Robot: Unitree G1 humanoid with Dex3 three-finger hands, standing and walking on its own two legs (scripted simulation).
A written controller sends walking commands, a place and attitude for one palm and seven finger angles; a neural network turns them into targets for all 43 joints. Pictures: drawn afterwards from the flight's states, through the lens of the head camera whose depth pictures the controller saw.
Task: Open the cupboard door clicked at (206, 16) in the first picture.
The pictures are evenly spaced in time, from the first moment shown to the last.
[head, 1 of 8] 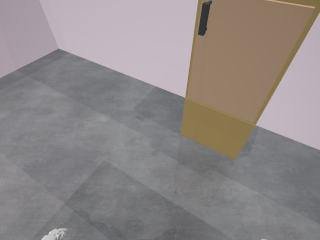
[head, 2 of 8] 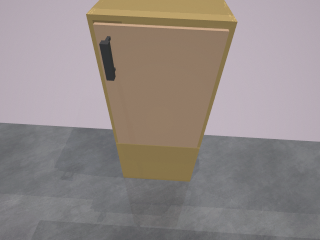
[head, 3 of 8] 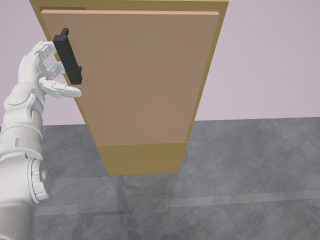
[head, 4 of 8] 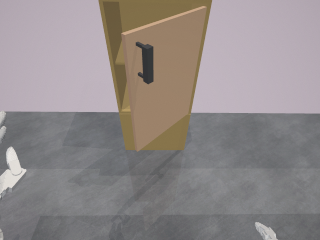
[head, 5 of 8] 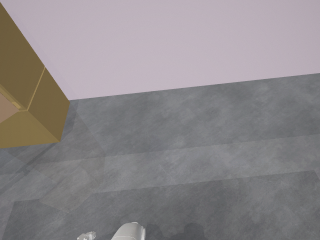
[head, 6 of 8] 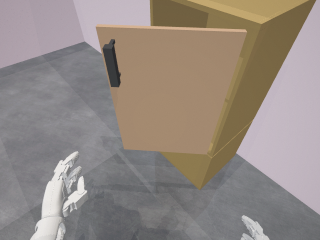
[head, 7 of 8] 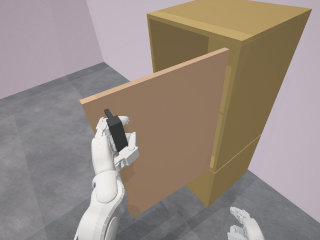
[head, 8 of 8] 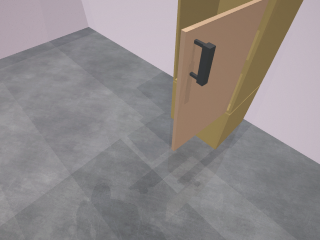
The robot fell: no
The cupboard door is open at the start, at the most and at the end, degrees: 0 87 85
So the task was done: yes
